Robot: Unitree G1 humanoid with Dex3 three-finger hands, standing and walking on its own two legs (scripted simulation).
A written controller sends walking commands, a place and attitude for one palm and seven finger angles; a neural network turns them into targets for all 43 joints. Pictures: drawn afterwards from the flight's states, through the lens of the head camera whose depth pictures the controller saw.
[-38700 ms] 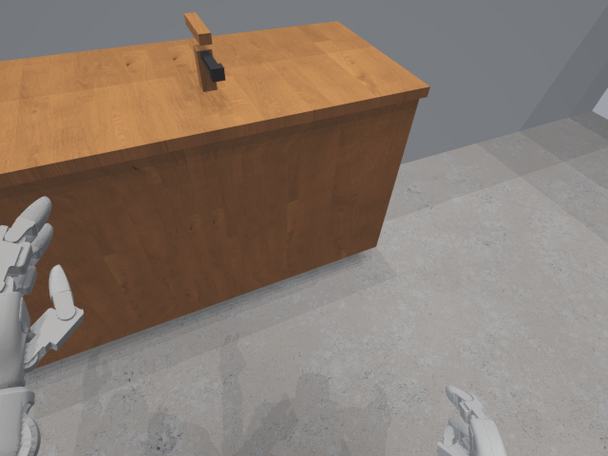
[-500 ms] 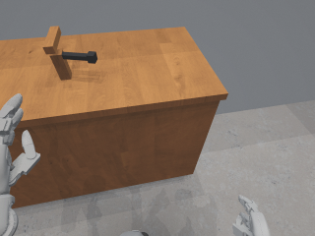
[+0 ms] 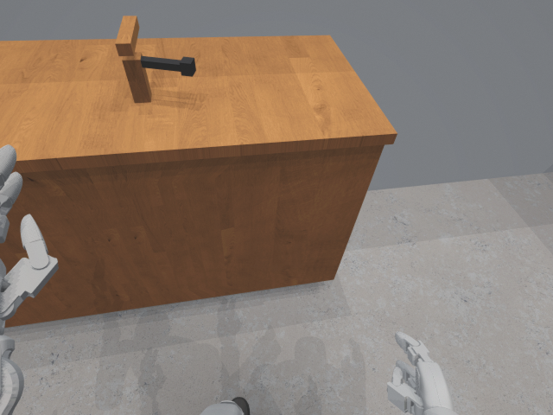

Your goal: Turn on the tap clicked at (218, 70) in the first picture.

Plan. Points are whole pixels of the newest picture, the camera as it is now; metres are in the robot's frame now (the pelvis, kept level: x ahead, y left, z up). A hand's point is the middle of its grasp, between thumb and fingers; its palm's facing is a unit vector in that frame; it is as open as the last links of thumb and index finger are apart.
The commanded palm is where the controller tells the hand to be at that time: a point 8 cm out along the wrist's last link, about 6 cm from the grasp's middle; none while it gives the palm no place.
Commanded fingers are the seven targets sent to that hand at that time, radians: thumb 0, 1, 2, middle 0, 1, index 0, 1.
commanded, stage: stop stepping back and stand still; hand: left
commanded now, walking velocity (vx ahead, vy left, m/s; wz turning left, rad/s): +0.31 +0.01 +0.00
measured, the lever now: (187, 66) +0.73 +0.27 +0.13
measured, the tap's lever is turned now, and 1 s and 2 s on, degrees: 73 73 73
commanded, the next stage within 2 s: stand and check the lever's angle in 0.70 s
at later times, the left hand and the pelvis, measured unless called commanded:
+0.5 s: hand (31, 337) +0.15 +0.24 +0.17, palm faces +0.42 -0.85 -0.32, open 7.4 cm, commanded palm +0.09 +0.28 +0.19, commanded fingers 0.00 0.90 0.90 -0.20 -0.30 -0.20 -0.30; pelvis -0.08 +0.00 +0.00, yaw -1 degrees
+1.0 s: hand (65, 327) +0.16 +0.22 +0.17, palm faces +0.38 -0.85 -0.36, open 7.4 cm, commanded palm +0.09 +0.26 +0.19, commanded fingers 0.00 0.90 0.90 -0.20 -0.30 -0.20 -0.30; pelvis -0.07 -0.02 +0.01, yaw -1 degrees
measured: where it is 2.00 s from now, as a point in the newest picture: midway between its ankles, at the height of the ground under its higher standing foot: outside the picture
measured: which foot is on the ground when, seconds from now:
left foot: down 0.00-0.08, up 0.10-0.28, down 0.30-1.00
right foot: up 0.00-0.06, down 0.08-1.00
